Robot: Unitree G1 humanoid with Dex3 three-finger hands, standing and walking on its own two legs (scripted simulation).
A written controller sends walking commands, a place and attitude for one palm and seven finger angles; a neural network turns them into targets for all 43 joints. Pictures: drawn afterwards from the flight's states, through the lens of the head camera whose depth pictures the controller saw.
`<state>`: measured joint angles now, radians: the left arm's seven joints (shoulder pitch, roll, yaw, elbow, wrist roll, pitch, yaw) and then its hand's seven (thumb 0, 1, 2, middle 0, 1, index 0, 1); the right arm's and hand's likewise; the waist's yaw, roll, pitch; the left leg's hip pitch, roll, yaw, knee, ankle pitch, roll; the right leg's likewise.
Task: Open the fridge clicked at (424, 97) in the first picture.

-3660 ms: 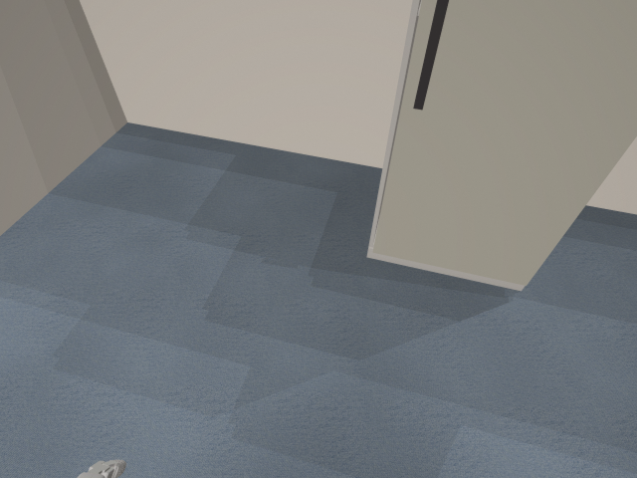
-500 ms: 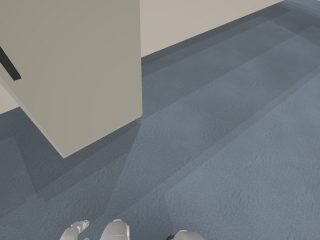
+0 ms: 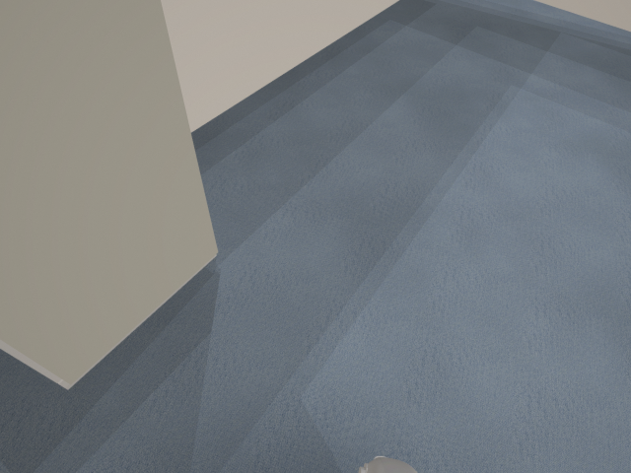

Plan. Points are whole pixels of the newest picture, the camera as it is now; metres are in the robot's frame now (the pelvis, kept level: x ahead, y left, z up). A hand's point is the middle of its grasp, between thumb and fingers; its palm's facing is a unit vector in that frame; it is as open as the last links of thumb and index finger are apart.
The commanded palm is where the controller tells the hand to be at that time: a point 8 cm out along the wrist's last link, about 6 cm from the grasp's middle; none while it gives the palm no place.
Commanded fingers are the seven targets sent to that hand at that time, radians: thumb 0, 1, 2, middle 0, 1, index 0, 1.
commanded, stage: walk to a spot facing it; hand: left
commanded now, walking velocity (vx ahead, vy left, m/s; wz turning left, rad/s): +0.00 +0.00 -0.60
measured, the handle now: out of the picture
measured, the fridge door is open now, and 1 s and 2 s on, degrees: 0 0 0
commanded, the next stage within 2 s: turn to face it in 1.36 s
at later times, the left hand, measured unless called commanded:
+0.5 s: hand (210, 460) +0.15 +0.15 -0.17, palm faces -0.25 -0.94 -0.22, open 7.4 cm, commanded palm none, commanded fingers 0.00 0.90 0.90 -0.20 -0.30 -0.20 -0.30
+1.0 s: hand (233, 435) +0.19 +0.12 -0.17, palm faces -0.58 -0.79 -0.17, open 7.4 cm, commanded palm none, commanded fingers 0.00 0.90 0.90 -0.20 -0.30 -0.20 -0.30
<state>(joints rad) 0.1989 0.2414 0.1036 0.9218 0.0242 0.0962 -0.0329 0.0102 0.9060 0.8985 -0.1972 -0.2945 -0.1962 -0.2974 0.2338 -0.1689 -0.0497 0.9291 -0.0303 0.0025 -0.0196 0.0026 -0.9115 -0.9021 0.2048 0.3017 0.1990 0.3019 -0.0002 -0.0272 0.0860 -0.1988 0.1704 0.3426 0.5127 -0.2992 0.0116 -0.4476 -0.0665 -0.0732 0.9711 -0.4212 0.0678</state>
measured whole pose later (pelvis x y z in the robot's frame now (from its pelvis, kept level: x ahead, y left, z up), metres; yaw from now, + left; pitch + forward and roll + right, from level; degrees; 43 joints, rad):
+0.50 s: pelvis +0.00 -0.01 -0.01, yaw -18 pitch +1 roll -1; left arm 0.16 0.22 0.06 0.89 0.02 0.05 -0.01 0.01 0.90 0.90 -0.20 -0.30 -0.20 -0.30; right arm 0.14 -0.21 -0.05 0.89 -0.02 0.05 -0.02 0.01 -0.91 -0.90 0.20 0.30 0.19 0.30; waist 0.01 -0.01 0.06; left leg -0.41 0.07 0.04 0.82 -0.42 -0.08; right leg -0.31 0.07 0.08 0.53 -0.22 -0.03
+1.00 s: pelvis -0.01 +0.02 +0.00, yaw -37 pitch +0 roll -2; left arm 0.15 0.23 0.09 0.93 0.02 0.10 -0.04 0.01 0.91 0.90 -0.20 -0.29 -0.20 -0.30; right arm 0.27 -0.19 -0.05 0.95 -0.03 0.01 -0.02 0.01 -0.90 -0.90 0.20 0.30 0.20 0.30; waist -0.02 0.00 0.08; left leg -0.21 0.17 0.33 0.52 -0.29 0.02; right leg -0.38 -0.06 -0.08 0.85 -0.46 0.06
